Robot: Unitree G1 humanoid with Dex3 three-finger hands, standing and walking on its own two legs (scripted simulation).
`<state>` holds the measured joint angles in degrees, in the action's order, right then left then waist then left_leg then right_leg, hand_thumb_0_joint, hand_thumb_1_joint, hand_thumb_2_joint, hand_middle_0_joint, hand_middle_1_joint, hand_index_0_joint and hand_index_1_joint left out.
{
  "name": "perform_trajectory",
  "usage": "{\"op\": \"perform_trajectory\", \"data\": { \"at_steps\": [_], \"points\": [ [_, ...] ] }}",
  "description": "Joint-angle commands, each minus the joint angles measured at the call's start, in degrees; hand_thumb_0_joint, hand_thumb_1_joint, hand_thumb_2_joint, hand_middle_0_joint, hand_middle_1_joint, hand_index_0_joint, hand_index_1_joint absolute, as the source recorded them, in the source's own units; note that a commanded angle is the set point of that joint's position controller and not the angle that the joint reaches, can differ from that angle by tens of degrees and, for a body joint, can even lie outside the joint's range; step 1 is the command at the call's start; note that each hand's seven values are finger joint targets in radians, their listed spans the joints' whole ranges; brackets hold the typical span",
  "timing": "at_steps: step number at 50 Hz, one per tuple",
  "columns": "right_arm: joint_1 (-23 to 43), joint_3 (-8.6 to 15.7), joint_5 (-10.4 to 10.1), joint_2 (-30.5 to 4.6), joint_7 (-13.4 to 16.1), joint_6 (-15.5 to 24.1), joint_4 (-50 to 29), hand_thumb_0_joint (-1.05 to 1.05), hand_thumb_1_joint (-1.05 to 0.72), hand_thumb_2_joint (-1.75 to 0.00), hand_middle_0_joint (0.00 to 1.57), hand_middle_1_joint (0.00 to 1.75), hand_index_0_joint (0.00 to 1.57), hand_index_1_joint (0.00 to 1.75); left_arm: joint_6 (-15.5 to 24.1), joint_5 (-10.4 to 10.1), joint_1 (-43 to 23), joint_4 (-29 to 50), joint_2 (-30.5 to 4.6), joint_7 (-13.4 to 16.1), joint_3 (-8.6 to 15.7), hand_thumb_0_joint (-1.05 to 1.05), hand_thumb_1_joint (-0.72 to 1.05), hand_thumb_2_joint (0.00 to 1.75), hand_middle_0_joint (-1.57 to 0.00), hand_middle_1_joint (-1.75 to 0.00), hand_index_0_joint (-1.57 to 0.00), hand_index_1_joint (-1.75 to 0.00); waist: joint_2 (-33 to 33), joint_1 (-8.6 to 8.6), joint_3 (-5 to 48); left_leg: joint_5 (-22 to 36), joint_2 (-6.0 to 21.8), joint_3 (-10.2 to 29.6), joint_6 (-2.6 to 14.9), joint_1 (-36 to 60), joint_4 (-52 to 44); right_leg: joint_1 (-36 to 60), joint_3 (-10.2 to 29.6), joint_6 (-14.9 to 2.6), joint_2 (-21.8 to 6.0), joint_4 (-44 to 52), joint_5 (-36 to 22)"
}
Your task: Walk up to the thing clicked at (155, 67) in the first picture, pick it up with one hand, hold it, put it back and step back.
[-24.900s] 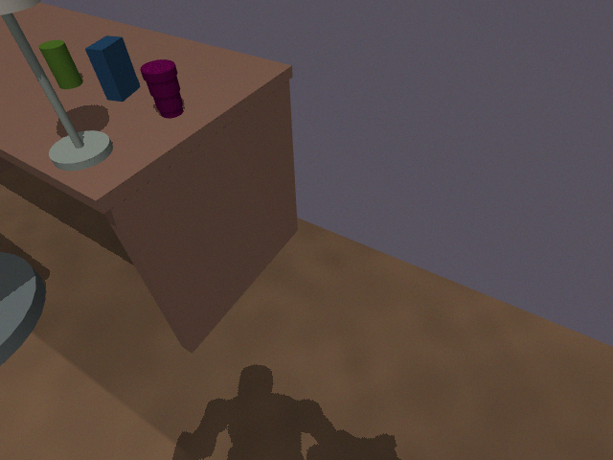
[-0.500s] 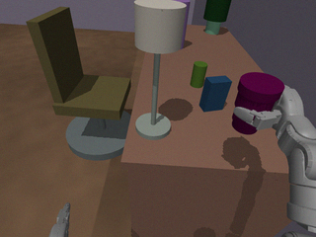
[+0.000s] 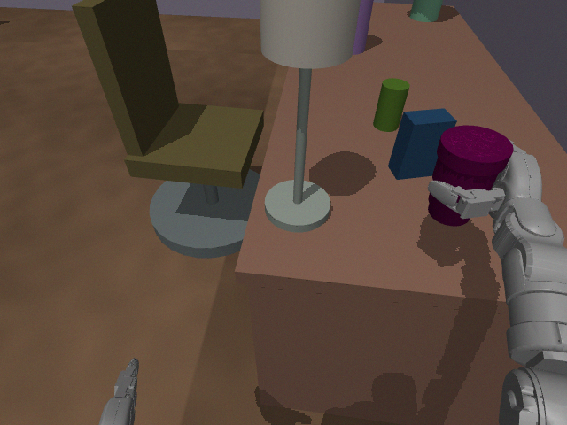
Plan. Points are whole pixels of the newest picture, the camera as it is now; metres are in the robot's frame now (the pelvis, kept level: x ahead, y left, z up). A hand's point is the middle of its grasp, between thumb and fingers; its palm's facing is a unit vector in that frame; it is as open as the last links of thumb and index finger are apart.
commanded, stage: crouch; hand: right
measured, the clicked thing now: (461, 180) +0.43 -0.19 +0.17
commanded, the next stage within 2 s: lower in 0.54 s
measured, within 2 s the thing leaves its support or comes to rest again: rests again in 1.80 s
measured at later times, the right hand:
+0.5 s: hand (453, 179) +0.46 -0.20 +0.14, palm faces +0.18 +0.98 +0.00, open 10.3 cm
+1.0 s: hand (444, 197) +0.47 -0.21 +0.10, palm faces +0.16 +0.99 +0.01, open 10.3 cm
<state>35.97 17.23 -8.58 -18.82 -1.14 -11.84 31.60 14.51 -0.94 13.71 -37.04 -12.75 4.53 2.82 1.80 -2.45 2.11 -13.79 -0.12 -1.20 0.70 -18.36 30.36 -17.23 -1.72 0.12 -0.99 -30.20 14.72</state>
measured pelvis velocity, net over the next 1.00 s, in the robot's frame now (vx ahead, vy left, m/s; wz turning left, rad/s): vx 0.01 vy -0.01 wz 0.02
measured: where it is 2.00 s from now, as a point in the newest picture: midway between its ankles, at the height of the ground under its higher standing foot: outside the picture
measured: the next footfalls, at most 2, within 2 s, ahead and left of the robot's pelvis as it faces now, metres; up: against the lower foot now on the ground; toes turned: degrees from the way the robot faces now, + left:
none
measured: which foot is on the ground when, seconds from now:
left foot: down 0.00-1.00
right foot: down 0.00-1.00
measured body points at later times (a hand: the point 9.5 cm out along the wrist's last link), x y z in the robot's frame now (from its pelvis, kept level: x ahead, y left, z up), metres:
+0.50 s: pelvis +0.02 -0.01 +0.00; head +0.04 -0.01 +0.45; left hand +0.16 +0.25 -0.08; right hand +0.45 -0.26 +0.14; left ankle +0.02 +0.11 -0.73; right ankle +0.01 -0.12 -0.73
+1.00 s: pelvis +0.01 -0.01 -0.01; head +0.06 -0.02 +0.44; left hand +0.15 +0.26 -0.08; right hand +0.46 -0.26 +0.10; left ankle +0.02 +0.11 -0.73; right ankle +0.01 -0.12 -0.73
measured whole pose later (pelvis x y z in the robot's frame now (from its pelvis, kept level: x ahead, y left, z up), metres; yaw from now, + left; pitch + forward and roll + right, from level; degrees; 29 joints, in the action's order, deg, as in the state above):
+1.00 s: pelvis +0.01 -0.01 -0.01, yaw +1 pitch +9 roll +1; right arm 40.0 19.8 -7.0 -21.6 -3.9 10.0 53.2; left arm 7.3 -0.7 14.9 -28.6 -13.2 2.9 3.0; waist -0.1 -5.4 3.8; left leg -15.3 -0.7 -0.2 0.0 -27.6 33.8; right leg -27.1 -2.6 -0.5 -1.6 -35.8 17.8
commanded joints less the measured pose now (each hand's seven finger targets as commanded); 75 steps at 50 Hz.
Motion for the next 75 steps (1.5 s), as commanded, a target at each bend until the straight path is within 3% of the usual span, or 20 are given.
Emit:
{"op": "perform_trajectory", "data": {
  "at_steps": [1, 8, 10, 16, 18, 23, 25, 26, 28, 29, 31, 37, 44, 48, 50, 52, 58, 68, 70, 75],
  "points": [
    [31.2, 2.7, -0.8, -14.1, -0.1, 8.4, -12.7, 0.00, -0.15, -1.31, 1.28, 1.44, 1.33, 1.44, 3.3, 0.1, -5.0, 12.8, -7.8, 0.5, 2.9, 0.00, -0.54, 0.05, -0.05, -0.05, -0.05, -0.05, -1.9, -0.44, 18.6, 11.7, 0.3, 0.1, -1.08, 5.1, -4.1, 7.1, 0.8, -1.62, 0.7, 2.9, -9.4],
    [31.4, 2.9, -0.2, -15.2, -0.5, 12.1, -5.4, 0.00, -0.16, -1.28, 1.26, 1.40, 1.30, 1.40, 1.8, 0.1, -2.4, 9.6, -8.9, 0.3, 4.4, 0.00, -0.53, 0.05, -0.05, -0.05, -0.05, -0.04, 0.5, -0.85, 18.6, 11.8, -0.1, 0.2, -0.69, 2.5, -3.5, 7.1, 0.9, -1.27, 0.4, 2.6, -10.0],
    [36.0, 1.8, -0.5, -14.3, -0.7, 14.2, -10.9, 0.00, -0.15, -1.27, 1.25, 1.39, 1.29, 1.39, 2.0, 0.1, -5.9, 15.5, -6.6, -0.2, 1.0, 0.00, -0.54, 0.05, -0.05, -0.05, -0.05, -0.05, 1.2, -0.62, 22.8, 12.3, -0.2, 0.1, -0.56, 4.2, -3.5, 8.3, 1.1, -1.09, 0.3, 2.5, -11.0],
    [31.9, 3.7, -0.2, -16.5, -0.3, 16.3, -2.9, 0.00, -0.15, -1.27, 1.25, 1.39, 1.29, 1.39, -0.2, 0.2, -2.8, 12.0, -9.8, 0.4, 4.4, 0.00, -0.54, 0.05, -0.05, -0.04, -0.05, -0.05, 0.1, -1.10, 22.8, 15.3, -0.3, 0.3, -0.57, 4.3, -2.7, 7.2, 1.1, -1.12, 0.3, 1.5, -14.2],
    [33.2, 1.8, -0.3, -14.0, -0.4, 17.3, -3.9, 0.00, -0.18, -1.26, 1.26, 1.39, 1.29, 1.39, -0.5, 0.1, -3.3, 12.2, -6.9, -0.1, 1.9, 0.00, -0.54, 0.05, -0.05, -0.05, -0.05, -0.05, 1.9, -0.71, 23.0, 15.6, -0.6, 0.0, -0.40, 3.4, -2.3, 8.3, 1.1, -0.79, -0.1, 1.1, -16.2],
    [30.5, 3.4, -0.2, -15.1, -0.5, 18.5, 0.3, 0.00, -0.15, -1.26, 1.25, 1.39, 1.29, 1.39, -2.2, 0.0, 0.4, 11.2, -7.8, -0.1, 3.2, 0.00, -0.53, 0.05, -0.05, -0.04, -0.05, -0.04, 0.6, -1.25, 21.3, 17.4, -0.7, 0.0, -0.46, 3.2, -2.2, 7.0, 1.1, -0.91, -0.1, 0.7, -17.8],
    [36.7, 2.6, -0.1, -15.9, -0.3, 19.9, -6.8, 0.00, -0.16, -1.26, 1.25, 1.39, 1.29, 1.39, -1.8, 0.1, -5.0, 17.6, -7.9, -0.4, 2.5, 0.00, -0.54, 0.05, -0.05, -0.04, -0.04, -0.05, 2.4, -1.04, 26.0, 18.8, -0.4, 0.5, -0.54, 4.9, -1.8, 8.7, 0.6, -0.93, 0.2, 0.5, -18.5],
    [29.8, 3.1, 0.0, -14.6, -0.3, 18.9, 4.7, 0.00, -0.17, -1.27, 1.26, 1.40, 1.30, 1.40, -2.7, 0.1, 1.1, 10.0, -9.0, -0.2, 4.3, 0.00, -0.54, 0.05, -0.05, -0.04, -0.05, -0.04, 0.5, -2.08, 19.8, 16.8, -0.9, -0.1, -0.38, 1.6, -2.1, 7.0, 1.1, -0.83, -0.3, 0.6, -18.0],
    [32.5, 1.8, -0.1, -13.8, -0.8, 20.4, -2.5, 0.00, -0.17, -1.25, 1.24, 1.37, 1.28, 1.37, -2.7, -0.1, -2.4, 17.1, -6.9, -1.0, 1.3, 0.00, -0.54, 0.05, -0.05, -0.04, -0.05, -0.04, 2.4, -1.43, 24.8, 18.4, -0.7, 0.3, -0.27, 3.2, -1.8, 9.2, 1.2, -0.64, -0.3, 0.1, -21.0],
    [37.1, 2.9, 0.0, -16.1, -0.7, 21.0, -6.1, 0.00, -0.18, -1.26, 1.26, 1.38, 1.29, 1.38, -2.6, -0.1, -3.3, 17.5, -7.9, -0.7, 2.6, 0.00, -0.54, 0.05, -0.05, -0.04, -0.04, -0.05, 2.9, -1.19, 27.9, 20.7, -0.8, 0.4, -0.26, 3.9, -1.2, 10.9, 1.2, -0.50, -0.5, -0.6, -24.1],
    [30.2, 4.4, 0.0, -17.0, -0.8, 20.3, 2.3, 0.00, -0.15, -1.26, 1.26, 1.39, 1.30, 1.39, -3.7, 0.0, 1.5, 13.4, -11.3, -0.2, 5.8, 0.00, -0.55, 0.06, -0.05, -0.04, -0.04, -0.04, -0.1, -2.47, 22.6, 20.8, -0.7, 0.4, -0.39, 3.4, -1.6, 7.7, 0.9, -0.97, 0.0, -0.2, -21.4],
    [30.7, 2.5, 0.3, -13.4, -2.0, 21.8, 6.6, 0.00, -0.15, -1.29, 1.27, 1.42, 1.32, 1.42, -4.2, -0.2, -0.5, 13.3, -7.2, -0.9, 2.7, 0.00, -0.56, 0.06, -0.05, -0.04, -0.03, -0.05, -1.1, -2.53, 19.7, 18.8, -0.3, 1.0, -0.72, 2.2, -1.5, 3.8, 0.4, -1.59, 0.3, -0.2, -16.1],
    [34.5, 5.2, 0.3, -18.3, -2.8, 26.1, 4.2, 0.00, -0.16, -1.32, 1.29, 1.45, 1.34, 1.45, -4.1, 0.2, -2.5, 16.9, -9.0, -1.0, 3.9, 0.00, -0.55, 0.06, -0.05, -0.04, -0.04, -0.05, 1.3, -2.76, 26.6, 19.4, -0.3, 1.6, -0.76, 1.5, 0.9, 3.9, 0.3, -1.35, 0.3, -3.1, -16.7],
    [34.2, 3.9, 0.3, -15.8, -2.8, 27.5, 6.0, 0.00, -0.15, -1.32, 1.28, 1.45, 1.33, 1.45, -4.2, 0.5, 0.9, 17.3, -8.6, -1.3, 3.4, 0.00, -0.56, 0.07, -0.05, -0.04, -0.04, -0.05, 2.6, -4.12, 27.0, 18.1, -1.1, 0.9, -0.46, -2.5, 2.1, 5.1, 1.1, -0.82, -0.4, -5.0, -19.3],
    [36.1, 5.5, 0.8, -19.4, -2.2, 28.6, 5.6, 0.00, -0.14, -1.31, 1.27, 1.44, 1.32, 1.44, -4.1, 0.5, -2.2, 18.4, -8.9, -1.2, 3.4, 0.00, -0.57, 0.07, -0.05, -0.04, -0.04, -0.05, 2.2, -3.03, 27.1, 17.1, -0.8, 1.0, -0.54, -1.7, 2.6, 1.9, 0.9, -1.04, -0.2, -5.6, -16.4],
    [33.2, 4.6, 1.0, -16.6, -2.1, 29.0, 10.9, 0.00, -0.13, -1.31, 1.27, 1.43, 1.32, 1.43, -4.2, 0.6, -1.5, 16.9, -6.5, -1.6, 1.5, 0.00, -0.56, 0.07, -0.05, -0.04, -0.04, -0.05, 2.1, -2.96, 24.4, 14.1, -0.8, 1.2, -0.43, -3.5, 3.3, -1.7, 0.9, -1.19, -0.1, -5.8, -12.5],
    [38.4, 5.7, 1.7, -19.7, -1.6, 31.7, 10.1, 0.00, -0.12, -1.32, 1.27, 1.44, 1.32, 1.44, -3.9, 1.1, -2.2, 22.1, -9.8, -1.5, 3.6, 0.00, -0.55, 0.06, -0.05, -0.04, -0.04, -0.05, 3.2, -4.44, 29.6, 13.7, -1.1, 1.2, -0.41, -5.0, 5.2, -1.1, 1.4, -1.09, -0.4, -8.0, -12.5],
    [34.2, 5.2, 2.2, -17.3, -2.0, 32.7, 18.2, 0.00, -0.10, -1.28, 1.23, 1.40, 1.28, 1.40, -4.1, 1.5, 3.3, 22.1, -8.5, -2.4, 2.6, 0.00, -0.55, 0.06, -0.04, -0.04, -0.04, -0.05, 2.7, -5.02, 24.3, 8.1, -1.4, 0.6, -0.20, -11.0, 7.6, -7.1, 2.0, -1.04, -0.4, -9.5, -6.8],
    [39.5, 6.7, 2.5, -21.0, -1.8, 33.8, 12.2, 0.00, -0.09, -1.26, 1.22, 1.39, 1.27, 1.39, -3.6, 1.6, -0.2, 27.8, -10.8, -2.1, 3.9, 0.00, -0.55, 0.06, -0.04, -0.04, -0.04, -0.05, 3.9, -4.97, 32.7, 11.2, -1.5, 0.7, -0.16, -9.1, 9.0, -3.3, 2.3, -0.76, -0.7, -10.8, -11.5],
    [37.2, 6.3, 2.6, -19.0, -2.2, 33.6, 15.1, 0.00, -0.13, -1.26, 1.23, 1.38, 1.27, 1.38, -4.2, 1.7, 3.9, 26.4, -10.2, -2.4, 3.8, 0.00, -0.56, 0.07, -0.04, -0.04, -0.03, -0.05, 3.6, -5.72, 30.1, 11.9, -1.8, 0.3, 0.02, -11.5, 10.0, -4.2, 2.6, -0.54, -0.8, -12.0, -14.0]
  ]
}}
